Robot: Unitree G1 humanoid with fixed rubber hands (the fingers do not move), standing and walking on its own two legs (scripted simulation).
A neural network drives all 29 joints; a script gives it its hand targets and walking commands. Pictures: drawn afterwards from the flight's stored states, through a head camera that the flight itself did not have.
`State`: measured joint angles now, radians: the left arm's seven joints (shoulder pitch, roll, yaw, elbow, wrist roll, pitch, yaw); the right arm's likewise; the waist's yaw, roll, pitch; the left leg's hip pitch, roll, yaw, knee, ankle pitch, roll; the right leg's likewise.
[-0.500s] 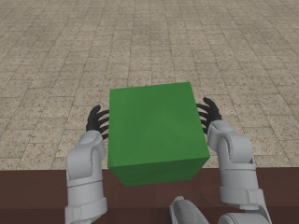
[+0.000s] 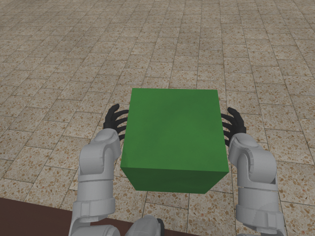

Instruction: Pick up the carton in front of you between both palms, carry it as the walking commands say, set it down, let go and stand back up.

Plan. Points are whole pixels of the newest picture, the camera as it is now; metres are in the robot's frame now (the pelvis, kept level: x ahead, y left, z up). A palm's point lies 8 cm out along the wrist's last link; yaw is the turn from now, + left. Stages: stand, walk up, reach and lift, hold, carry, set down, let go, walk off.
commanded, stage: carry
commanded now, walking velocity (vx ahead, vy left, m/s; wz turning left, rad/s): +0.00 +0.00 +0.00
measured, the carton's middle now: (171, 145) +0.34 +0.02 +0.01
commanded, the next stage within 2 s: none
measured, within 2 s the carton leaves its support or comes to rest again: neither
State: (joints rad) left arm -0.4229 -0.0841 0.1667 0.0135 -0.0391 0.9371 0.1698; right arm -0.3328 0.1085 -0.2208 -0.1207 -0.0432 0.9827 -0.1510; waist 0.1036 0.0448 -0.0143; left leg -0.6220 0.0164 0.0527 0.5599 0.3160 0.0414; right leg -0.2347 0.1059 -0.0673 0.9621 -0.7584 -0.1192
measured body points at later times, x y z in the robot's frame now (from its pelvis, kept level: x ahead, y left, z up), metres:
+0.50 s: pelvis +0.36 -0.01 -0.15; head +0.37 -0.01 +0.30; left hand +0.70 +0.14 -0.05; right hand +0.70 -0.16 -0.04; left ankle +0.18 +0.06 -0.75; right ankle +0.50 -0.07 -0.88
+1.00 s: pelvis +0.51 +0.01 -0.17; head +0.52 +0.01 +0.28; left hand +0.84 +0.16 -0.07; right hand +0.84 -0.14 -0.08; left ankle +0.51 +0.12 -0.89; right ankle +0.49 -0.07 -0.90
